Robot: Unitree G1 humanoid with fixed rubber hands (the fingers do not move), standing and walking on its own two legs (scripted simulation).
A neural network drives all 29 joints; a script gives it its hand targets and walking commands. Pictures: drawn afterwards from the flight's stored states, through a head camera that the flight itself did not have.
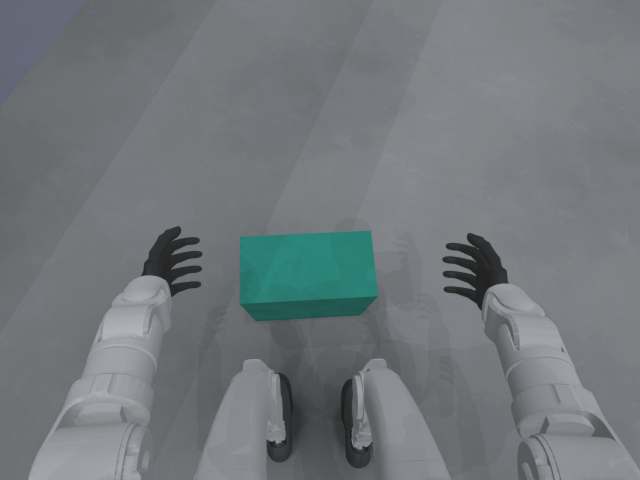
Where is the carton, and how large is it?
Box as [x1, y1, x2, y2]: [240, 231, 377, 320]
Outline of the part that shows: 370,231 240,237 240,304 255,320 360,314 377,296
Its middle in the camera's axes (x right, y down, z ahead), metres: -0.03 +0.09 +0.96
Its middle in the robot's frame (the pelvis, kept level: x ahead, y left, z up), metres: +0.46 +0.01 -0.53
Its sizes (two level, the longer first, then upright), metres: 0.288 0.147 0.275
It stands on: the floor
